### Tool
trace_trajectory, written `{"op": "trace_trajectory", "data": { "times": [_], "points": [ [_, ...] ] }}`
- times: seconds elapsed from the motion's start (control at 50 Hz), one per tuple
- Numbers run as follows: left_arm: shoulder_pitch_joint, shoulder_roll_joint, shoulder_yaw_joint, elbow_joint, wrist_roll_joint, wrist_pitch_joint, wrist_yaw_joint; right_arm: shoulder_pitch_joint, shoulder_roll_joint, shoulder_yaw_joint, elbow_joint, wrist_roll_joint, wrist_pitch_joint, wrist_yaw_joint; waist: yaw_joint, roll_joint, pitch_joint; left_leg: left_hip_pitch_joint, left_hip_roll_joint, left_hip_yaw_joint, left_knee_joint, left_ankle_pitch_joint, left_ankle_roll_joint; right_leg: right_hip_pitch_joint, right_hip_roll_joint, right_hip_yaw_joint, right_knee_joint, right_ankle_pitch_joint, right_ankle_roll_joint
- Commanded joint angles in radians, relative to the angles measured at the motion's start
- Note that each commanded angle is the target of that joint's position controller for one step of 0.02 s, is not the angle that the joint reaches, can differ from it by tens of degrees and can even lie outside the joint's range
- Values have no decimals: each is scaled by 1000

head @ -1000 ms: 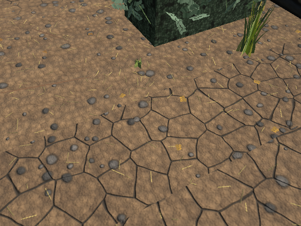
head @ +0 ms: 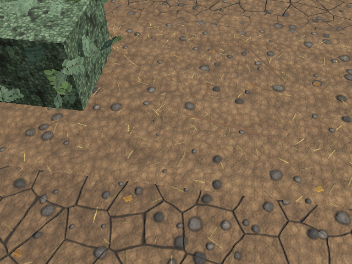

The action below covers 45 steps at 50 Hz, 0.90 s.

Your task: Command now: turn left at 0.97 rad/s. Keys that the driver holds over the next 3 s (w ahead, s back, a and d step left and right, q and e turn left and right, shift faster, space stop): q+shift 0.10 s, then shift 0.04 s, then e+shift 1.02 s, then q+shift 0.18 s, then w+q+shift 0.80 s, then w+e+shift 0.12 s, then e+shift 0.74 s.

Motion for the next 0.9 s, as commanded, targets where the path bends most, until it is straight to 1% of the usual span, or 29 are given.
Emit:
{"op": "trace_trajectory", "data": {
  "times": [0.02,0.04,0.06,0.08,0.1,0.16,0.18,0.22,0.26,0.3,0.34,0.36,0.38,0.4,0.42,0.46,0.5,0.54,0.58,0.64,0.7,0.72,0.74,0.76,0.78,0.8,0.82,0.86,0.9],
  "points": [
    [-13,95,38,-75,-14,-32,-7,-20,-137,-41,-49,14,16,11,34,30,-75,80,264,-345,-33,488,201,84,-1,4,-213,201,-70],
    [11,139,59,-74,-19,-41,-13,-23,-115,-29,-49,16,25,19,57,-2,-83,-61,215,-312,-12,331,149,268,-57,49,-275,502,-164],
    [67,241,94,-72,-19,-60,-8,35,-45,-4,-69,11,30,19,43,-157,-166,-286,85,-148,147,-72,17,549,-291,257,-299,930,-414],
    [104,277,109,-73,19,-67,-18,67,-66,-12,-82,-6,29,3,58,-225,-173,-444,7,63,406,-449,-100,623,-533,465,-386,1057,-634],
    [107,238,107,-71,26,-65,-12,62,-143,-38,-56,-22,34,-14,80,-49,-113,-442,89,109,604,-424,-145,545,-528,410,-415,961,-585],
    [-155,70,49,-140,-38,-57,-33,18,-145,-38,-29,-41,34,-64,-9,-100,-30,-340,177,217,813,-260,-208,260,-337,140,-449,832,-414],
    [-169,83,50,-151,-24,-51,-26,-9,-114,-18,-39,-50,30,-57,3,-90,-47,-298,180,255,862,-223,-210,221,-302,97,-456,857,-414],
    [-132,98,49,-131,10,-51,-24,-29,-72,4,-44,-30,38,-50,31,-55,-45,-283,182,245,808,-145,-216,228,-251,46,-456,816,-413],
    [-183,27,8,-110,-23,-67,-67,48,-22,17,13,-25,52,-21,-53,-50,-41,-131,268,267,436,-76,-257,178,-142,-60,-384,648,-275],
    [-105,104,37,-56,-44,-71,-106,58,21,27,26,-10,78,16,-37,-128,0,42,256,388,146,-109,-282,90,-108,-29,-317,552,-225],
    [-33,256,110,-43,-11,-52,-122,32,-78,-1,3,11,82,-25,0,-169,2,78,196,449,-13,0,-205,140,-193,109,-271,626,-328],
    [-8,254,121,-42,-3,-49,-128,35,-133,-18,-7,15,81,-54,17,-172,-32,76,193,435,-60,18,-159,210,-255,193,-281,647,-383],
    [15,198,108,-38,-9,-53,-127,10,-156,-27,-38,16,75,-83,18,-160,-59,95,233,371,-103,123,-92,232,-288,273,-277,609,-392],
    [56,110,77,-48,-9,-61,-108,-51,-175,-27,-74,22,62,-107,59,-68,-135,202,323,321,-70,348,49,166,-234,225,-240,458,-336],
    [21,79,65,-73,-3,-70,-93,-106,-187,-38,-95,20,54,-121,60,25,-120,227,387,260,-125,362,164,68,-121,68,-206,265,-258],
    [-92,94,69,-102,16,-71,-76,-12,-190,-52,-70,29,44,-128,-9,110,-49,305,521,111,-270,363,281,-107,1,-97,-51,43,-177],
    [-43,107,78,-73,32,-72,-59,57,-144,-51,-69,12,30,-152,-47,134,10,292,684,66,-346,434,311,-170,-63,-59,346,-291,-141],
    [-42,74,68,-77,36,-64,-67,-39,-98,-38,-74,6,16,-159,17,46,65,226,606,237,-400,306,194,-132,-125,-52,318,-217,-119],
    [-57,33,52,-76,32,-50,-111,-107,-132,-46,-95,3,10,-176,9,58,30,263,515,375,-392,325,129,-45,-113,-118,123,-96,-91],
    [-29,74,66,-66,-1,-34,-174,-77,-202,-71,-102,-41,24,-186,-26,66,8,328,524,442,-349,381,106,13,-105,-150,-10,-9,-87],
    [77,112,98,-44,-14,-43,-173,-104,-209,-70,-94,-49,40,-157,26,45,0,258,560,481,-214,306,71,172,-68,-173,-181,200,-135],
    [110,173,129,-34,-14,-56,-154,-83,-162,-55,-79,-35,38,-142,45,9,-10,209,538,487,-135,186,21,260,-60,-144,-275,362,-182],
    [170,301,171,-37,2,-74,-111,-22,-66,-31,-90,-11,33,-129,34,-184,-92,109,404,593,110,-113,-94,438,-195,51,-350,955,-311],
    [210,398,188,-71,15,-93,-97,-46,-31,-13,-178,5,7,-138,34,-238,-190,-119,230,500,297,-499,-177,618,-398,459,-374,1057,-546],
    [281,311,177,-16,48,-113,-89,-151,-52,-15,-165,21,-3,-140,104,-115,-56,-292,218,312,345,-494,-175,596,-395,452,-383,897,-552],
    [264,248,165,5,42,-122,-90,-198,-84,-21,-157,35,-3,-149,110,-143,18,-346,239,269,444,-452,-167,528,-353,388,-393,785,-507],
    [218,191,143,-4,21,-116,-92,-165,-141,-43,-130,23,-6,-153,78,-137,13,-344,249,245,511,-403,-155,471,-328,365,-413,715,-487],
    [91,178,122,-42,-1,-91,-99,-121,-129,-27,-99,-23,4,-149,-11,-117,23,-244,267,229,507,-290,-146,285,-285,321,-450,683,-436],
    [42,197,120,-68,15,-80,-90,-106,-111,-11,-80,-22,17,-144,-30,-90,-2,-185,250,239,452,-173,-153,221,-237,307,-472,608,-407]
  ]
}}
